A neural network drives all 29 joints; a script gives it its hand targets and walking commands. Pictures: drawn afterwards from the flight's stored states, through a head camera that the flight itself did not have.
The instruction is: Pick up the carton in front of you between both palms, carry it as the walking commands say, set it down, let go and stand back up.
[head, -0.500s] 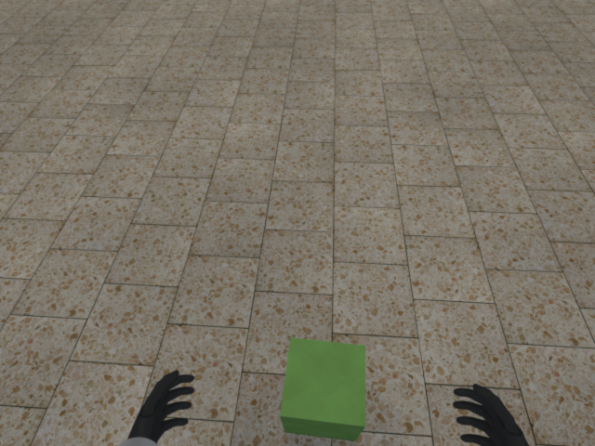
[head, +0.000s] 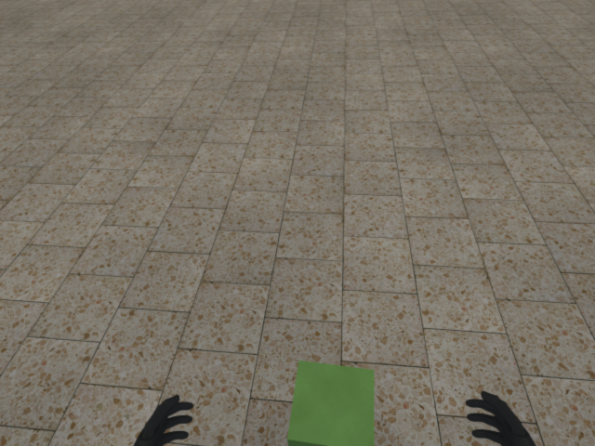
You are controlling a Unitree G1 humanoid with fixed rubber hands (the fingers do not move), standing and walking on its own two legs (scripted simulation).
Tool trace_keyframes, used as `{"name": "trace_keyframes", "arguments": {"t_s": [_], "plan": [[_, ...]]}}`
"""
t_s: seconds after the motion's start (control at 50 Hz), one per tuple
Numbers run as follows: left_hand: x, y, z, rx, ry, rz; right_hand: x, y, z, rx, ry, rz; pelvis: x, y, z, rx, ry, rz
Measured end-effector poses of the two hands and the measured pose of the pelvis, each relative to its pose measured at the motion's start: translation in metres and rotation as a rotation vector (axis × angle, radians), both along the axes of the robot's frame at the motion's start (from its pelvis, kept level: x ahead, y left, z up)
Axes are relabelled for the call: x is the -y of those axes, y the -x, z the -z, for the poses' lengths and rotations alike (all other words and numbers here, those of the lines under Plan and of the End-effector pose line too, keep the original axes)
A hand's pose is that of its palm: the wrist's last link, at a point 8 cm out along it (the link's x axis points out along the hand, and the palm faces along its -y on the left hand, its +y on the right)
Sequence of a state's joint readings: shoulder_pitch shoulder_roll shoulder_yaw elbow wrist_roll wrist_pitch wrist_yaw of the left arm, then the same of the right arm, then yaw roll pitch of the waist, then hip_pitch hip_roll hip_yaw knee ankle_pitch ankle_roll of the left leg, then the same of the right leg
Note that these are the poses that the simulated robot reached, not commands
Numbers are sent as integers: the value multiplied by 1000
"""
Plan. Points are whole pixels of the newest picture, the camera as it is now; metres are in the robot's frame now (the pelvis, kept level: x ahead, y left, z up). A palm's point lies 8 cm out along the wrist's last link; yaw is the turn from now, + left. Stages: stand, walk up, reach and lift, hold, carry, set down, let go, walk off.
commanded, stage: stand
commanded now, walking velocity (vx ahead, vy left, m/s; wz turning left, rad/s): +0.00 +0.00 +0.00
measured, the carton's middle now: (331, 417) +0.37 -0.03 -0.65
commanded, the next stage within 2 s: none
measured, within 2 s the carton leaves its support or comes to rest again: neither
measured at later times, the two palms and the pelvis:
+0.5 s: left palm out of the picture +0.12 +0.28 -0.08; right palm out of the picture +0.14 -0.30 -0.10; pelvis +0.01 -0.01 +0.00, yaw +1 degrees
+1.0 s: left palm out of the picture +0.09 +0.29 -0.09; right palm out of the picture +0.11 -0.31 -0.10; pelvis +0.00 -0.01 +0.01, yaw +2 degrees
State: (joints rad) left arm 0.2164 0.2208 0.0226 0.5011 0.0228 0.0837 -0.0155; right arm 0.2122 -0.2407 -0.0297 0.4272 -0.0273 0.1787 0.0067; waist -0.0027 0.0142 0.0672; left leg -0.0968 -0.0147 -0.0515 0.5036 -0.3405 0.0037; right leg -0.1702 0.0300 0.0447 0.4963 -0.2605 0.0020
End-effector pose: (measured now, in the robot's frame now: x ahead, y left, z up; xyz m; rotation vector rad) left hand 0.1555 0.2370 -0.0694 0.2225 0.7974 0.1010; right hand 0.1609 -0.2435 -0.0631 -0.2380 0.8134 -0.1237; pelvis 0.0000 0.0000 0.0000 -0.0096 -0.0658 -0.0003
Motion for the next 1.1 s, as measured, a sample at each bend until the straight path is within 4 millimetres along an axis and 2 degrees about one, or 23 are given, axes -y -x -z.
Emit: {"name": "trace_keyframes", "arguments": {"t_s": [0.14, 0.24, 0.58, 1.1], "plan": [[-38, 20, 7, -89, -132, -42, 32, 13, 18, -50, 74, 10, 3, -2, 2, -50, -3, -7], [-51, 28, 6, -131, -170, -63, 43, 19, 26, -97, 92, 9, 5, -7, 1, -59, -6, -12], [-46, 34, 16, -192, -154, -96, 55, 24, 34, -175, 113, -1, 12, -15, -3, -46, -6, -26], [-57, 70, 19, -281, -161, -127, 69, 56, 35, -257, 135, 10, 14, 0, -8, -26, -8, -27]]}}
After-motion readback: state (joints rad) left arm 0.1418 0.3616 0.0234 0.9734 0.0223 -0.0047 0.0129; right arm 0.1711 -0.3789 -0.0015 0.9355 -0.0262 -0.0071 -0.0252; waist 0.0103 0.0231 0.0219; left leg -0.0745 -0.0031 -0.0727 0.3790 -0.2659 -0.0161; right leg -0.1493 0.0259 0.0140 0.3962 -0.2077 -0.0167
